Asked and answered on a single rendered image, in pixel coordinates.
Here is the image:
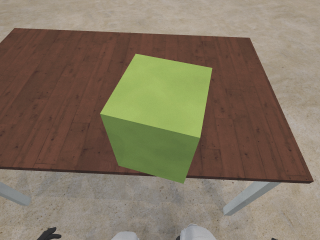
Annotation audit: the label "robot left hand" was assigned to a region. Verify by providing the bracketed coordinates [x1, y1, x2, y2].
[37, 227, 62, 240]

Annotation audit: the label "right robot thigh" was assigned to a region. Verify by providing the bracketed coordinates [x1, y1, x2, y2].
[180, 225, 216, 240]

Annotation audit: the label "carton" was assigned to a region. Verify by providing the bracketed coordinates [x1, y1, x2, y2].
[100, 54, 212, 184]

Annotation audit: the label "table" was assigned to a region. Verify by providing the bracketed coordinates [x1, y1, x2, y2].
[0, 28, 314, 216]

